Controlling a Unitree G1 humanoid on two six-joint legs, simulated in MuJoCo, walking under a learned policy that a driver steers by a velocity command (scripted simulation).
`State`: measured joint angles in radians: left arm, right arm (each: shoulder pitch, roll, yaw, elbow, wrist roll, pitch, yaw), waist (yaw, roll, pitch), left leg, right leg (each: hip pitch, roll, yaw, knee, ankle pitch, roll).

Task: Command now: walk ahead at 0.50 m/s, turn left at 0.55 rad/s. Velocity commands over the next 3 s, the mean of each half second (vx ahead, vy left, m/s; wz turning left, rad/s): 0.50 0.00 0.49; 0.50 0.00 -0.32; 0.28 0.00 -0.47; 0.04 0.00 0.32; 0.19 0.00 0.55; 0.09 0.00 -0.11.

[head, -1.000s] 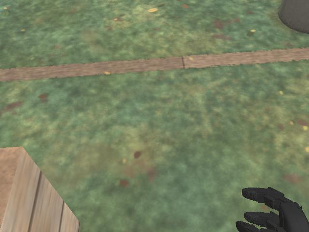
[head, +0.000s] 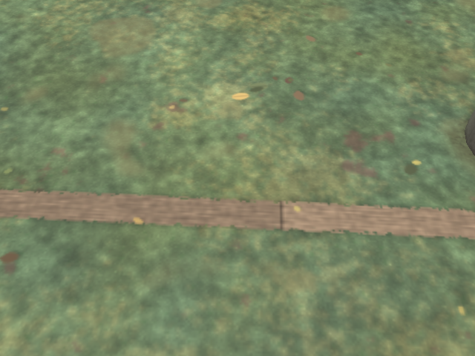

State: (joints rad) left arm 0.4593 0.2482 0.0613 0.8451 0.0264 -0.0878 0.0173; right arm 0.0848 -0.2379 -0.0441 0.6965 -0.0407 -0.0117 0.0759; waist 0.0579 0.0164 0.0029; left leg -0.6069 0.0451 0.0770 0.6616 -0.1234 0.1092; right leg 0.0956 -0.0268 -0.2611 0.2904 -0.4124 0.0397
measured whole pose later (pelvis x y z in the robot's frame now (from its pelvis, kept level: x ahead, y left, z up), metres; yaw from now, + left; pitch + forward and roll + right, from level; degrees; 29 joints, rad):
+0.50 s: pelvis +0.28 +0.05 +0.01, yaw +15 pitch +2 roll +1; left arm 0.09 0.24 0.03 0.71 0.03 -0.03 -0.03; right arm 0.45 -0.26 -0.06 0.80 -0.01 -0.06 0.00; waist -0.08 -0.03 0.01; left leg 0.02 -0.16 -0.15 0.27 -0.30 0.13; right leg -0.64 -0.07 -0.01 0.65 0.00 0.01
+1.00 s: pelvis +0.57 +0.08 +0.02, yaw +2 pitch +2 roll -1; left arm 0.45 0.26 0.07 0.84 0.00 -0.05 -0.01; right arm 0.08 -0.25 0.00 0.69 -0.04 -0.04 0.02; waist 0.09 0.04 0.03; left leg -0.63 0.07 -0.07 0.68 -0.05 -0.05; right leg -0.06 0.15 0.16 0.30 -0.26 -0.10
